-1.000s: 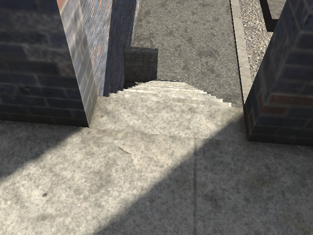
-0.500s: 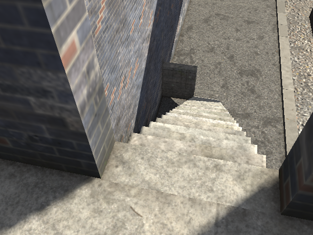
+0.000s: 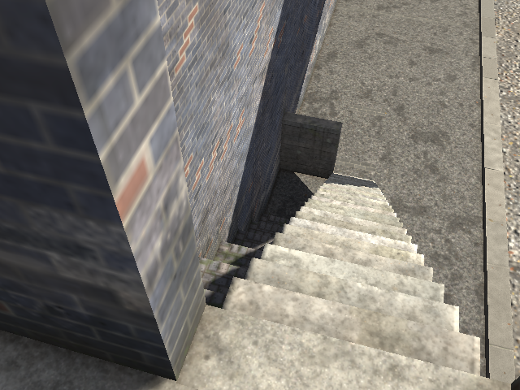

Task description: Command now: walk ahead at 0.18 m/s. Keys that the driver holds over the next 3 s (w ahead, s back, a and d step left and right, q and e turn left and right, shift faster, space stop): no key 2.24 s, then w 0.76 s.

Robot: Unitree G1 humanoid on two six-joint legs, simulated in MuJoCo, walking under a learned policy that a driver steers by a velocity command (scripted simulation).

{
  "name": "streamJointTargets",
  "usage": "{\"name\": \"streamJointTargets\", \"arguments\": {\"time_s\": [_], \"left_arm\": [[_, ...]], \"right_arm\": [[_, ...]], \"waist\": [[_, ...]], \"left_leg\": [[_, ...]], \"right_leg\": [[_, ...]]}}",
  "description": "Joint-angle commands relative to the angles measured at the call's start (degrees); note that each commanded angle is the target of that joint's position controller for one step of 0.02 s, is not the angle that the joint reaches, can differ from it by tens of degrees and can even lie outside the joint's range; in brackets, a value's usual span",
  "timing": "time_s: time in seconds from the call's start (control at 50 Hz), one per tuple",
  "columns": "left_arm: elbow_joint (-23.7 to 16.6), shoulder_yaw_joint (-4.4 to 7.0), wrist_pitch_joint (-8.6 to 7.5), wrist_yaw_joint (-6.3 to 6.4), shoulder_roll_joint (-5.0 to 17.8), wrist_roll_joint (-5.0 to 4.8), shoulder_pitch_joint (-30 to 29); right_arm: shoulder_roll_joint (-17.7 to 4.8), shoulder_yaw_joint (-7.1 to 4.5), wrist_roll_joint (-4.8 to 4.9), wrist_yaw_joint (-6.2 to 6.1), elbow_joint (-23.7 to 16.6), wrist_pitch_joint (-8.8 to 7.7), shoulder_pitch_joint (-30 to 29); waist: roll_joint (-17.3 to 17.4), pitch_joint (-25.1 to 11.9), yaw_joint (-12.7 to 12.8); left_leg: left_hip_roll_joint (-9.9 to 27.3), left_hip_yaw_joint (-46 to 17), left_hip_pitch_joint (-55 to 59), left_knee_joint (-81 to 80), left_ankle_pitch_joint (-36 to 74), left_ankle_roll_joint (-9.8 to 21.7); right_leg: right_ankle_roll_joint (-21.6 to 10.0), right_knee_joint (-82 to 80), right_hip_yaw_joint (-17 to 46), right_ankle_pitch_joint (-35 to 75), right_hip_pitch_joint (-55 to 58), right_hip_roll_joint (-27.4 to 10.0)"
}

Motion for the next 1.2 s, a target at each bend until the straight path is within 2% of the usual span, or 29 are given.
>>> {"name": "streamJointTargets", "arguments": {"time_s": [0.02,0.04,0.06,0.08,0.1,0.12,0.14,0.16,0.18,0.2,0.24,0.26,0.3,0.34,0.36,0.38,0.4,0.46,0.62,0.76,0.92,0.94,1.2], "left_arm": [[-1.15,0.08,0.09,1.10,1.59,1.14,5.54],[0.80,0.45,0.54,0.49,1.63,0.15,9.09],[1.70,1.06,0.80,-0.79,2.67,-1.09,11.00],[2.34,1.07,1.13,-1.70,3.30,-2.30,10.37],[2.88,1.10,1.19,-2.11,3.47,-2.82,10.92],[3.13,1.14,0.83,-2.11,4.02,-3.11,11.10],[2.81,1.33,0.29,-1.58,5.21,-2.93,10.42],[1.42,1.45,-0.17,-0.70,6.39,-2.75,7.73],[-0.92,1.23,-0.55,-0.12,7.73,-3.04,1.97],[-2.38,1.16,-0.65,0.00,8.59,-3.24,-2.94],[-3.73,1.39,-0.41,0.15,8.57,-4.13,-7.06],[-3.83,1.19,-0.43,0.15,7.42,-4.38,-7.15],[-3.94,1.21,-0.55,-0.03,7.49,-4.22,-6.01],[-3.49,1.68,-0.83,-0.10,8.76,-3.82,-4.12],[-3.37,1.77,-1.01,0.12,8.88,-4.28,-4.32],[-3.52,1.95,-0.98,0.23,9.28,-3.96,-4.65],[-3.54,1.99,-0.95,0.27,9.28,-3.93,-4.35],[-3.64,2.02,-0.84,0.26,9.16,-4.19,-4.97],[-4.38,2.59,-0.73,0.17,10.81,-4.34,-8.79],[-4.15,2.89,-0.62,0.33,11.89,-4.28,-10.19],[-3.42,3.02,-0.49,0.49,12.48,-4.23,-10.43],[-2.94,2.82,-0.46,0.53,12.30,-4.30,-10.46],[-0.42,2.77,-0.28,0.54,12.80,-4.24,-10.20]], "right_arm": [[-2.32,-0.73,1.75,-0.37,-2.35,-0.04,0.54],[-3.66,-1.16,1.20,0.21,-4.15,-0.32,-3.46],[-5.80,-1.89,1.04,1.02,-5.92,-0.88,-7.49],[-7.73,-2.52,1.00,2.03,-6.74,-1.47,-9.25],[-8.27,-2.66,0.84,2.94,-6.18,-1.54,-9.09],[-8.38,-2.63,0.84,3.93,-4.95,-1.40,-6.79],[-7.31,-2.23,1.12,4.98,-3.34,-1.12,-3.46],[-5.78,-1.79,1.92,5.80,-2.10,-0.71,-0.82],[-5.11,-1.82,2.58,5.97,-2.06,-0.29,1.99],[-5.75,-2.15,1.77,5.42,-1.95,0.03,4.62],[-6.66,-2.11,1.12,3.39,-2.47,-0.14,2.77],[-6.70,-1.93,1.16,3.06,-3.03,-0.36,-0.08],[-6.05,-1.63,1.89,3.09,-3.04,-0.64,-0.73],[-6.88,-2.06,1.72,3.04,-3.05,-0.52,0.18],[-7.13,-2.23,1.33,2.94,-2.86,-0.49,0.37],[-9.26,-2.94,1.43,3.06,-2.42,-0.40,1.26],[-9.18,-3.06,1.55,3.10,-2.50,-0.34,1.09],[-8.05,-2.81,1.74,3.08,-2.58,-0.09,0.85],[-10.36,-3.15,1.82,2.69,-2.45,0.16,0.03],[-11.79,-3.00,1.83,2.42,-1.84,0.35,0.23],[-12.65,-2.64,1.78,2.28,-1.06,0.59,0.29],[-12.22,-2.53,2.14,2.12,-0.19,0.67,2.27],[-13.18,-2.16,1.92,2.07,1.64,0.92,2.53]], "waist": [[4.33,-4.58,3.07],[3.33,-6.09,5.43],[3.13,-5.92,6.95],[2.56,-6.13,6.41],[1.83,-6.46,6.59],[1.73,-5.98,6.12],[1.45,-5.45,5.40],[1.43,-5.19,4.00],[0.36,-4.12,0.29],[-0.28,-3.85,-3.75],[-1.56,-2.65,-3.87],[-0.93,-2.85,-2.59],[-0.68,-4.86,-1.39],[-1.36,-6.68,-1.11],[-1.86,-7.18,-1.27],[-2.30,-6.56,-0.90],[-2.05,-6.61,-0.61],[-1.79,-5.74,-0.55],[-1.61,-4.87,-0.57],[-1.20,-4.03,-0.80],[-0.88,-3.38,-0.97],[-0.96,-3.21,-1.84],[-0.90,-2.38,-1.20]], "left_leg": [[13.88,-10.43,7.38,-6.72,37.86,10.83],[11.21,-6.78,2.91,-6.75,37.76,9.67],[8.95,-3.11,-1.19,-5.86,35.38,8.81],[8.20,-2.22,-2.96,-3.84,35.29,8.11],[8.26,-2.50,-4.48,-1.67,30.65,7.24],[8.36,-3.78,-5.78,0.00,23.23,6.00],[8.61,-6.16,-5.18,0.89,14.52,4.47],[8.64,-8.38,-2.37,0.94,3.99,3.13],[7.23,-8.66,1.98,0.25,-7.86,1.94],[6.10,-9.01,4.99,0.56,-14.91,1.48],[4.95,-7.72,5.45,-0.28,-18.26,1.40],[4.95,-7.24,5.49,-0.21,-16.96,1.43],[4.08,-5.83,4.59,1.19,-7.98,1.11],[3.14,-4.02,6.95,3.98,2.07,1.04],[3.27,-3.62,7.71,4.95,4.87,1.05],[3.17,-3.12,6.87,5.74,7.26,1.20],[3.20,-3.03,6.66,6.08,7.87,1.05],[3.16,-3.02,5.32,6.04,5.57,0.41],[2.96,-2.54,3.26,5.76,1.24,-0.85],[3.21,-2.50,3.69,5.04,-0.92,-1.13],[3.54,-2.57,4.74,4.28,-2.06,-1.17],[3.31,-2.20,5.86,4.35,-2.62,-1.40],[3.38,-2.29,5.83,3.25,-2.39,-1.27]], "right_leg": [[2.45,-2.11,3.76,1.89,-5.32,-8.45],[3.92,-6.23,1.42,6.36,0.56,-7.40],[5.60,-12.18,-1.40,11.01,3.76,-6.28],[7.41,-16.98,-2.66,16.40,5.76,-5.39],[7.90,-21.35,-3.35,23.29,8.17,-5.01],[7.60,-23.97,-3.50,29.41,9.59,-4.87],[6.38,-25.53,-2.92,33.11,8.44,-5.24],[4.40,-27.85,-2.21,33.99,5.06,-6.21],[1.55,-31.36,-0.93,31.53,-0.61,-7.84],[-0.75,-31.65,0.07,26.98,-3.21,-8.59],[-2.88,-35.03,1.31,14.98,-5.84,-7.79],[-2.29,-35.51,1.17,16.99,-4.70,-7.22],[-1.85,-33.44,0.31,26.34,0.62,-6.83],[-2.02,-32.13,-0.48,32.05,1.93,-6.63],[-1.79,-31.35,-0.80,32.82,1.82,-6.44],[-1.70,-30.30,-1.40,32.80,1.70,-6.18],[-1.56,-30.02,-1.35,32.52,1.77,-6.22],[-1.41,-29.85,-1.29,30.46,1.94,-6.12],[-1.36,-29.90,-1.30,28.72,4.31,-5.43],[-1.48,-30.81,-1.28,27.05,4.66,-4.98],[-1.51,-31.90,-1.22,25.96,4.61,-4.67],[-1.71,-32.37,-0.73,25.54,3.53,-4.90],[-1.24,-32.80,-1.29,24.93,4.51,-4.60]]}}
